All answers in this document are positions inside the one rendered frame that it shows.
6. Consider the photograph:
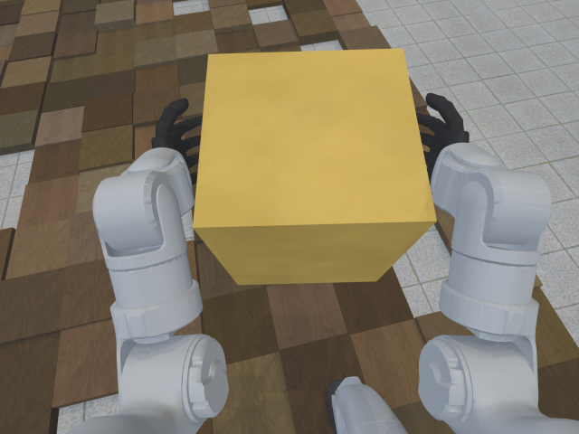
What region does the left robot forearm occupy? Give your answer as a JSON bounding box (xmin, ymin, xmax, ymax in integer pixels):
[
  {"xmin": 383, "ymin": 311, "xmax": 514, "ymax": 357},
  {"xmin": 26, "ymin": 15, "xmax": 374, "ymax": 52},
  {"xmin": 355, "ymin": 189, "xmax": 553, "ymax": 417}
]
[{"xmin": 92, "ymin": 147, "xmax": 203, "ymax": 404}]

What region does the left robot hand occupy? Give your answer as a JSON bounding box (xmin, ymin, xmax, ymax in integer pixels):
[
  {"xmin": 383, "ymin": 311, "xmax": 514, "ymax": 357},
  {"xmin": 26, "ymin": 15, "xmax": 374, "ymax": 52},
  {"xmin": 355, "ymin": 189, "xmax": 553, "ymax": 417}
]
[{"xmin": 151, "ymin": 98, "xmax": 203, "ymax": 185}]

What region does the right robot hand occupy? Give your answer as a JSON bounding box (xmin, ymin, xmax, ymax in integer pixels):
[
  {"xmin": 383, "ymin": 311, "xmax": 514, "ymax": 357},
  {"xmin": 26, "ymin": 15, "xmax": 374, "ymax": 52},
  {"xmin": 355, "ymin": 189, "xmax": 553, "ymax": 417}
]
[{"xmin": 416, "ymin": 93, "xmax": 470, "ymax": 186}]

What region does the right robot upper arm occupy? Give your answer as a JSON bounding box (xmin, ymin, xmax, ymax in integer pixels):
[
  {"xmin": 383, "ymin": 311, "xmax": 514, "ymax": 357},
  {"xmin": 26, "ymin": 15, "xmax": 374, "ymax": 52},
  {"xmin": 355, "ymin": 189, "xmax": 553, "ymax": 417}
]
[{"xmin": 418, "ymin": 335, "xmax": 579, "ymax": 434}]

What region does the right robot shin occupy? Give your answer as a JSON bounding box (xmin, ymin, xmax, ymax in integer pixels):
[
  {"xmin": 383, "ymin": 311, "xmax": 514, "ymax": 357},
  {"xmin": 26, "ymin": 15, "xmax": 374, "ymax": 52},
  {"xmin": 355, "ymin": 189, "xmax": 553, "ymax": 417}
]
[{"xmin": 337, "ymin": 376, "xmax": 362, "ymax": 390}]

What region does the carton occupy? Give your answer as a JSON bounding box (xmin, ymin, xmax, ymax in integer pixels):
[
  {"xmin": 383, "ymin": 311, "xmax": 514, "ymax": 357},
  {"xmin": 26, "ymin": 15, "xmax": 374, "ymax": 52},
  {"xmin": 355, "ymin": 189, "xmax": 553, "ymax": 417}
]
[{"xmin": 193, "ymin": 48, "xmax": 437, "ymax": 285}]

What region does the right robot thigh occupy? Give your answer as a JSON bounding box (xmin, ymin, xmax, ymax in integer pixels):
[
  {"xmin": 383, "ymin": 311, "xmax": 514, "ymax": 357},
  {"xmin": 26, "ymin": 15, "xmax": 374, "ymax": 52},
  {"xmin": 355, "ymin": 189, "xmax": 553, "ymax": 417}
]
[{"xmin": 331, "ymin": 383, "xmax": 408, "ymax": 434}]

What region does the right robot forearm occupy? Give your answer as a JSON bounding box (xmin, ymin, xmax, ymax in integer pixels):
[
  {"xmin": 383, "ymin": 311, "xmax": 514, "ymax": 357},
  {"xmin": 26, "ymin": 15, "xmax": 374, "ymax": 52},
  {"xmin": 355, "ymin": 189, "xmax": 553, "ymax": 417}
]
[{"xmin": 431, "ymin": 143, "xmax": 552, "ymax": 403}]

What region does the left robot upper arm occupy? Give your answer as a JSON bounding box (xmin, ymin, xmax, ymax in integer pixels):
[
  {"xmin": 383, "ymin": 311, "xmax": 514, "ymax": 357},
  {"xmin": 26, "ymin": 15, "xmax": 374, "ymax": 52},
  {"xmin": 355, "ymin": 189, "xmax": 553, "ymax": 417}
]
[{"xmin": 65, "ymin": 334, "xmax": 229, "ymax": 434}]

